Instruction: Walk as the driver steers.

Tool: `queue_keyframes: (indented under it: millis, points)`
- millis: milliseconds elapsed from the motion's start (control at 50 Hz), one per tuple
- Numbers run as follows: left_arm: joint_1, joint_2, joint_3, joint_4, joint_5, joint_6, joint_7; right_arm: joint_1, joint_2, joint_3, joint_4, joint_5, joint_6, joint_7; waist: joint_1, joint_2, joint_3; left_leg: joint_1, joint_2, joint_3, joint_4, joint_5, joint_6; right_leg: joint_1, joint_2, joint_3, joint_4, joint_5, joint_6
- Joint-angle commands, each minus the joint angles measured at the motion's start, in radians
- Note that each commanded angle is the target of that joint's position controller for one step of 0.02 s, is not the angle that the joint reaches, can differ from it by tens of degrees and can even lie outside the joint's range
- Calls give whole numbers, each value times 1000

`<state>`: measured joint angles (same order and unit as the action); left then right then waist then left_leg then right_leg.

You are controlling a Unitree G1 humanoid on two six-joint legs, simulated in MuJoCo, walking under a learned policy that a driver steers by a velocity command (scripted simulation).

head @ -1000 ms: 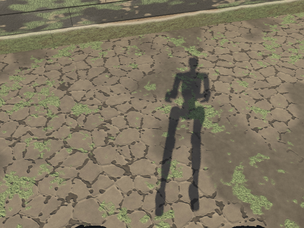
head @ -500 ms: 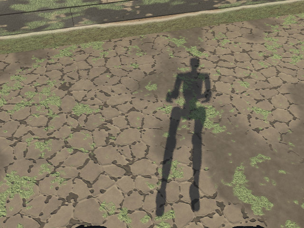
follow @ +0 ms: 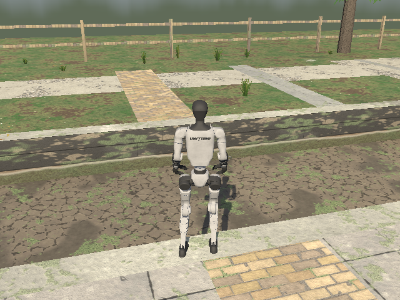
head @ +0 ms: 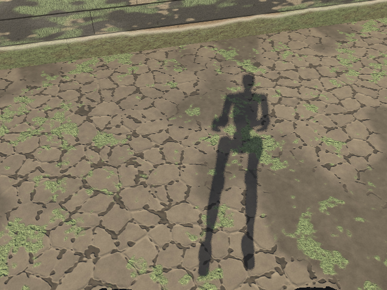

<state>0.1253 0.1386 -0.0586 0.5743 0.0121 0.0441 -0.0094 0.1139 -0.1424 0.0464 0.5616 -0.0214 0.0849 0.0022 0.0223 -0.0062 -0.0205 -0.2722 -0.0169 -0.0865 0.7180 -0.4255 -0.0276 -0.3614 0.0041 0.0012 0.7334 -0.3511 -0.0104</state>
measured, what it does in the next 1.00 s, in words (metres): stands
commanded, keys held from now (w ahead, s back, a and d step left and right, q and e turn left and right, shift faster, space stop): w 0.22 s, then no key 0.78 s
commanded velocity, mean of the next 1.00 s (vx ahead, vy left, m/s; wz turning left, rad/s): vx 0.22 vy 0.00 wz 0.00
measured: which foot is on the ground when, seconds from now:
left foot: down 0.00-1.00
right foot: down 0.00-1.00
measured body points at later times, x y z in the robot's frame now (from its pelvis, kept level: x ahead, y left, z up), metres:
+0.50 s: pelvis +0.01 +0.00 +0.02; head +0.00 +0.00 +0.47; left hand +0.18 +0.19 -0.08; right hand +0.20 -0.19 -0.07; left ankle -0.02 +0.14 -0.71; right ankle +0.02 -0.11 -0.71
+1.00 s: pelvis +0.02 +0.01 +0.03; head +0.02 +0.00 +0.48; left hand +0.14 +0.24 -0.08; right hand +0.15 -0.22 -0.09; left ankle -0.02 +0.14 -0.71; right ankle +0.03 -0.11 -0.71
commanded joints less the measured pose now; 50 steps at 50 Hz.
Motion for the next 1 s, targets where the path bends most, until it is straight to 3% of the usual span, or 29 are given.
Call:
queue_keyframes:
  millis: [20, 80, 100, 120, 160, 180, 200, 220, 240, 260, 280, 300, 360, 460, 680, 700, 720, 780, 800, 820, 840, 900, 1000]
  points:
    - [-111, 52, 15, -108, 5, -17, -6, -110, -67, -17, -106, -4, -13, 1, 7, 0, -40, -18, 11, -7, -103, 207, 31, 6, -42, 14, -125, 212, -30]
    - [-87, 52, 18, -96, 13, -24, -10, -97, -70, -20, -105, -6, -13, 0, 9, 7, -80, -9, 16, -11, -107, 218, 31, 37, -38, 5, -105, 244, -30]
    - [-38, 63, 19, -79, 1, -21, 8, -44, -60, -22, -77, 1, -23, -4, -12, 12, -144, 42, -4, 13, -108, 32, 26, 53, -44, 41, -161, 31, -29]
    - [-130, 59, 17, -109, -2, -19, -3, -120, -57, -12, -113, 2, -16, -1, 3, -7, -9, -33, 6, 2, -108, 201, 28, -4, -40, 14, -126, 208, -27]
    - [-95, 52, 17, -100, 9, -21, -9, -106, -68, -19, -107, -4, -12, 1, 9, 5, -62, -14, 11, -6, -102, 208, 30, 24, -42, 6, -111, 237, -30]
    - [-44, 64, 18, -83, 1, -18, 7, -48, -57, -21, -79, 1, -19, -3, -13, 1, -124, 35, -8, 17, -103, 31, 23, 34, -46, 43, -170, 19, -28]
    - [-130, 57, 15, -111, -2, -18, -4, -117, -54, -10, -113, 0, -14, 1, 2, -15, -5, -34, 4, 4, -104, 201, 26, -13, -41, 15, -129, 199, -28]
    - [-103, 51, 16, -105, 8, -20, -7, -106, -66, -18, -106, -5, -13, 1, 7, 0, -57, -17, 11, -8, -103, 202, 29, 19, -43, 10, -118, 220, -30]
    - [-84, 52, 15, -97, 10, -22, -9, -94, -68, -18, -103, -6, -12, 1, 8, 2, -67, -13, 12, -9, -105, 195, 30, 27, -44, 11, -117, 225, -32]
    - [-19, 64, 15, -72, 1, -18, 7, -24, -55, -19, -67, 0, -19, -2, -14, 0, -128, 40, -4, 9, -117, 0, 24, 39, -53, 53, -186, -12, -32]
    - [-110, 56, 11, -101, -1, -18, -3, -99, -52, -8, -103, -2, -13, 1, 0, -14, 8, -37, 7, -7, -128, 165, 27, -11, -47, 31, -153, 173, -32]
    - [-80, 47, 9, -92, 9, -20, -7, -86, -56, -11, -93, -7, -12, 2, 5, -2, -41, -25, 18, -23, -142, 149, 30, 28, -55, 34, -160, 177, -34]
    - [-67, 29, -2, -73, 13, -21, -9, -83, -33, 1, -81, -9, -12, 3, 5, -1, -34, -12, 31, -41, -215, 135, 19, 49, -70, 58, -227, 169, -26]
    - [-14, 70, 15, -26, 11, -27, -8, -43, -68, -13, -37, -13, -14, 3, 0, 9, -24, 49, 53, -65, -312, 201, 24, 110, -85, 87, -316, 218, -32]
    - [9, 91, 40, 13, -3, -23, -1, -19, -84, -28, -11, -2, -12, 0, -2, 0, -82, 107, 71, -50, -351, 345, 29, 203, -93, 78, -346, 356, -49]
    - [4, 109, 49, 7, -6, -17, 6, -16, -108, -35, -10, 7, -22, 0, -5, 8, -80, 97, 64, -45, -336, 355, 21, 207, -97, 82, -321, 393, -51]
    - [10, 113, 52, 6, -6, -12, 10, -11, -107, -35, -8, 7, -27, -1, -1, 6, -95, 98, 64, -42, -331, 363, 21, 213, -100, 80, -312, 404, -54]
    - [14, 115, 55, 3, -4, -1, 14, -12, -104, -33, -13, 5, -29, -1, 3, 1, -91, 87, 63, -40, -321, 375, 24, 205, -99, 75, -300, 398, -54]
    - [134, 119, 32, 39, 14, 6, 16, 78, -90, -7, 11, -16, -25, -16, -13, 46, -100, 139, 57, -60, -362, 343, 75, 220, -107, 134, -380, 410, -107]
    - [120, 140, 40, 47, 3, 7, 16, 96, -96, -11, 21, -14, -22, -20, -25, 19, -36, 118, 65, -65, -382, 346, 80, 214, -110, 127, -393, 421, -115]
    - [103, 146, 39, 40, 2, 4, 15, 95, -119, -11, 24, -13, -22, -21, -22, 4, -21, 120, 69, -68, -394, 359, 79, 221, -108, 123, -400, 432, -113]
    - [107, 159, 39, 43, 2, 1, 15, 98, -150, -11, 29, -8, -27, -23, -17, -10, -21, 124, 72, -67, -423, 340, 70, 251, -102, 122, -421, 411, -101]
    - [143, 166, 36, 52, 7, 11, 26, 131, -159, -6, 51, -4, -36, -20, -9, 0, -9, 116, 66, -57, -454, 343, 71, 274, -92, 114, -437, 381, -87]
